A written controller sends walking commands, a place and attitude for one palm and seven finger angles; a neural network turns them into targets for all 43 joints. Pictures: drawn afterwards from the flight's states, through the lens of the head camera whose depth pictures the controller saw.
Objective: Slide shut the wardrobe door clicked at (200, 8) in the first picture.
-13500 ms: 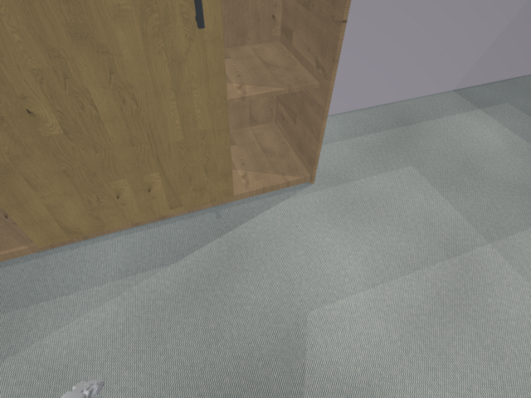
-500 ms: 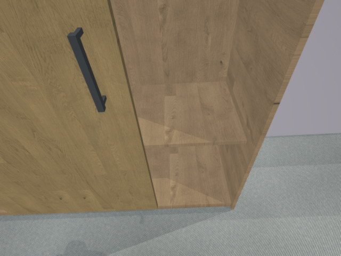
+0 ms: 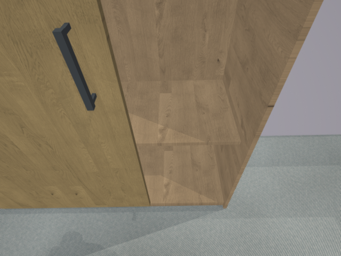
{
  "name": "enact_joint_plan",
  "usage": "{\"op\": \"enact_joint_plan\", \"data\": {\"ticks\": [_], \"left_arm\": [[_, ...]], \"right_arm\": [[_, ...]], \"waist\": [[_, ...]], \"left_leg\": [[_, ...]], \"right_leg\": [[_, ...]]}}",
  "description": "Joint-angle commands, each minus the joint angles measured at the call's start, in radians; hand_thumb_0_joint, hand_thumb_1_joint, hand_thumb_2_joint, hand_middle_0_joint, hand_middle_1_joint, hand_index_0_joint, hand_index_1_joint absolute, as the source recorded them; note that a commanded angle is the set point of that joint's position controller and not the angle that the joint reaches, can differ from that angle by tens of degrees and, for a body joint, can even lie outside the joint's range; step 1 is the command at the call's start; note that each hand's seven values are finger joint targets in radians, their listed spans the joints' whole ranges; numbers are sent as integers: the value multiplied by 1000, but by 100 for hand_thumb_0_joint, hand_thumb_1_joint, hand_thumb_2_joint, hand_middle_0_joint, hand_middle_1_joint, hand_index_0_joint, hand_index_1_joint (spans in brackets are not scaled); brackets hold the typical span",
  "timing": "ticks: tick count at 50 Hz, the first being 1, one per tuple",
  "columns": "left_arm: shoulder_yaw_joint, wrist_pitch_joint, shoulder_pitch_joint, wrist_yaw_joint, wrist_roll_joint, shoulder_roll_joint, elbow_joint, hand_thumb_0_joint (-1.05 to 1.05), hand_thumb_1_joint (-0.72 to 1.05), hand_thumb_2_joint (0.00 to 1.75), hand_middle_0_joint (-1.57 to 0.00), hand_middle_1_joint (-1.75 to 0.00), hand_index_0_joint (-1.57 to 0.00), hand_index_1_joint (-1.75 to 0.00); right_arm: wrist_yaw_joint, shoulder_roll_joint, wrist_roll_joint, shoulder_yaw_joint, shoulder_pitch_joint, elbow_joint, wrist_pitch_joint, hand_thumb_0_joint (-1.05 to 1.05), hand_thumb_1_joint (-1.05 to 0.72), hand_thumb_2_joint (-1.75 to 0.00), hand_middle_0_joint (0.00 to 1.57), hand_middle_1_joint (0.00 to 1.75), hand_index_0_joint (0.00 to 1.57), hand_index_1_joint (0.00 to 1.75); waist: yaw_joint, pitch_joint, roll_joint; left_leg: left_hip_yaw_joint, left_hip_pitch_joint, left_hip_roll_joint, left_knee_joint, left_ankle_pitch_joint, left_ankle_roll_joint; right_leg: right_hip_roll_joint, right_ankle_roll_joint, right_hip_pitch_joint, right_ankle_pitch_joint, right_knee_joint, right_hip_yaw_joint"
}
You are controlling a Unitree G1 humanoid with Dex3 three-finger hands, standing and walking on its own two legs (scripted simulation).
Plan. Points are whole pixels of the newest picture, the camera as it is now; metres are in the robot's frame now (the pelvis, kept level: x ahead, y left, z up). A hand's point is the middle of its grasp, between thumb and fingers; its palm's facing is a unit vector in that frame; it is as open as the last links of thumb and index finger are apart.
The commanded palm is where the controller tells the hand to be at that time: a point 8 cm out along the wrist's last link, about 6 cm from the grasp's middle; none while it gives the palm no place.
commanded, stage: come to a stop and stand still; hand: left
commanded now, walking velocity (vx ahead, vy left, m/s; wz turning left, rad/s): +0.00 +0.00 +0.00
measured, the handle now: (79, 71) +0.48 +0.24 +0.20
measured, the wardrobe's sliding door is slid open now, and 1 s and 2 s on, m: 0.43 0.43 0.43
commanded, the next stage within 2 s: look again from close up in 0.10 s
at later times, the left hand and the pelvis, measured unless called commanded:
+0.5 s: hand out of the picture -0.01 +0.16 -0.17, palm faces +0.06 -0.98 -0.19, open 7.3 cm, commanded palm none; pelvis +0.01 +0.00 +0.00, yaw +1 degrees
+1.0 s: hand out of the picture -0.02 +0.16 -0.17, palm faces +0.07 -0.98 -0.17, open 7.3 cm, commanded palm none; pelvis +0.01 +0.00 +0.00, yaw +1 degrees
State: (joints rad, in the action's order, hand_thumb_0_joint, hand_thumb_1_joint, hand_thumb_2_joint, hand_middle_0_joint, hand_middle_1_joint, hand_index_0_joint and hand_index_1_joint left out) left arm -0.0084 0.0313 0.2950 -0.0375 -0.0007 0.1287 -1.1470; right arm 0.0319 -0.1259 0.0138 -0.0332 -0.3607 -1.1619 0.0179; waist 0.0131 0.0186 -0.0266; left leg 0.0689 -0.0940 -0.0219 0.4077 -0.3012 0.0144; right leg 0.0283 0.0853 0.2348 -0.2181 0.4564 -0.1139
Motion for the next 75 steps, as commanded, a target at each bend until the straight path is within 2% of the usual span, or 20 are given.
{"op": "enact_joint_plan", "data": {"ticks": [1,4,6,15,22,27,29,40,44,48,53,55,58,64,66,68,70,72,73,75], "left_arm": [[10,14,60,-1,-2,91,23,0,90,90,-20,-30,-20,-30],[12,15,61,-1,-2,93,22,0,90,90,-20,-30,-20,-30],[13,13,61,-1,-4,88,22,0,90,90,-20,-30,-20,-30],[17,15,73,-2,-5,88,21,0,90,90,-20,-30,-20,-30],[16,11,77,-1,-5,82,18,0,90,90,-20,-30,-20,-30],[18,9,77,0,-5,77,20,0,90,90,-20,-30,-20,-30],[19,11,83,1,-4,77,20,0,90,90,-20,-30,-20,-30],[18,10,91,0,-4,68,17,0,90,90,-20,-30,-20,-30],[17,8,97,0,-4,62,15,0,90,90,-20,-30,-20,-30],[18,8,101,0,-5,62,14,0,90,90,-20,-30,-20,-30],[17,8,108,0,-5,59,14,0,90,90,-20,-30,-20,-30],[23,9,103,-2,-8,72,21,0,90,90,-20,-30,-20,-30],[36,8,110,-5,-9,95,29,0,90,90,-20,-30,-20,-30],[69,-4,96,-13,-18,133,56,0,90,90,-20,-30,-20,-30],[79,-6,84,-16,-20,143,68,0,90,90,-20,-30,-20,-30],[86,-10,61,-16,-21,142,79,0,90,90,-20,-30,-20,-30],[84,-18,32,-13,-19,127,95,0,90,90,-20,-30,-20,-30],[78,-25,26,-6,-19,94,112,0,90,90,-20,-30,-20,-30],[71,-29,14,-5,-22,76,115,0,90,90,-20,-30,-20,-30],[63,-33,3,-3,-26,69,124,0,90,90,-20,-30,-20,-30]], "right_arm": [[5,-62,-3,14,-96,9,9,0,-90,-90,20,30,20,30],[5,-58,-2,14,-95,9,11,0,-90,-90,20,30,20,30],[6,-58,-3,16,-90,11,9,0,-90,-90,20,30,20,30],[10,-54,-5,18,-83,15,14,0,-90,-90,20,30,20,30],[11,-50,-3,17,-79,11,11,0,-90,-90,20,30,20,30],[10,-47,-2,17,-90,11,10,0,-90,-90,20,30,20,30],[10,-49,-2,17,-94,10,14,0,-90,-90,20,30,20,30],[14,-37,-4,16,-109,2,17,0,-90,-90,20,30,20,30],[14,-37,-3,15,-111,1,17,0,-90,-90,20,30,20,30],[14,-31,-3,15,-117,-1,15,0,-90,-90,20,30,20,30],[15,-32,-2,16,-114,2,16,0,-90,-90,20,30,20,30],[14,-37,-3,19,-116,5,12,0,-90,-90,20,30,20,30],[11,-41,-1,23,-115,18,0,0,-90,-90,20,30,20,30],[3,-39,1,37,-105,45,-21,0,-90,-90,20,30,20,30],[-1,-43,3,41,-107,50,-21,0,-90,-90,20,30,20,30],[-3,-41,4,44,-122,50,-17,0,-90,-90,20,30,20,30],[-3,-52,6,45,-137,44,-13,0,-90,-90,20,30,20,30],[1,-89,10,49,-124,63,-6,0,-90,-90,20,30,20,30],[5,-108,9,50,-109,77,-7,0,-90,-90,20,30,20,30],[10,-106,7,48,-93,95,-7,0,-90,-90,20,30,20,30]], "waist": [[-3,65,31],[-5,53,31],[-5,76,28],[-8,41,38],[-12,83,9],[-10,89,21],[-12,64,25],[-16,67,21],[-17,78,11],[-16,85,33],[-15,80,11],[-20,78,11],[-25,66,25],[-31,73,125],[-29,66,112],[-19,61,99],[-17,75,11],[-25,56,-137],[-29,72,-163],[-33,80,-122]], "left_leg": [[-66,-121,-67,-72,68,-36],[-65,-113,-69,-75,78,-35],[-63,-122,-67,-76,65,-35],[-65,-103,-72,-78,103,-34],[-69,-115,-71,-82,85,-34],[-73,-122,-70,-86,71,-37],[-73,-113,-70,-85,84,-38],[-80,-123,-77,-86,112,-40],[-82,-128,-74,-84,106,-40],[-79,-135,-70,-81,87,-40],[-83,-126,-69,-76,104,-42],[-75,-142,-65,-69,94,-38],[-55,-173,-41,-31,37,-30],[-36,-203,-19,77,-41,-24],[-38,-202,-19,86,-38,-25],[-40,-155,-21,36,-8,-28],[-60,-126,-33,-37,36,-36],[-164,-129,-120,-92,161,-86],[-198,-130,-160,-105,256,-119],[-200,-111,-169,-88,407,-157]], "right_leg": [[-160,-17,-66,116,-124,200],[-161,-17,-78,136,-124,196],[-160,-21,-64,114,-134,195],[-156,-28,-105,210,-119,183],[-155,-24,-76,142,-131,183],[-150,-20,-67,85,-140,185],[-150,-22,-83,95,-135,179],[-147,-18,-100,162,-108,163],[-148,-17,-88,136,-109,166],[-151,-20,-83,109,-119,170],[-148,-18,-78,122,-114,174],[-162,-11,-95,137,-110,180],[-210,10,-101,91,-122,228],[-320,72,-37,-98,-204,341],[-336,82,-25,-94,-194,346],[-318,74,21,-69,-147,304],[-246,45,60,-61,-56,221],[-148,-1,66,-57,80,103],[-110,-21,88,-98,133,50],[-95,-31,118,-189,194,45]]}}
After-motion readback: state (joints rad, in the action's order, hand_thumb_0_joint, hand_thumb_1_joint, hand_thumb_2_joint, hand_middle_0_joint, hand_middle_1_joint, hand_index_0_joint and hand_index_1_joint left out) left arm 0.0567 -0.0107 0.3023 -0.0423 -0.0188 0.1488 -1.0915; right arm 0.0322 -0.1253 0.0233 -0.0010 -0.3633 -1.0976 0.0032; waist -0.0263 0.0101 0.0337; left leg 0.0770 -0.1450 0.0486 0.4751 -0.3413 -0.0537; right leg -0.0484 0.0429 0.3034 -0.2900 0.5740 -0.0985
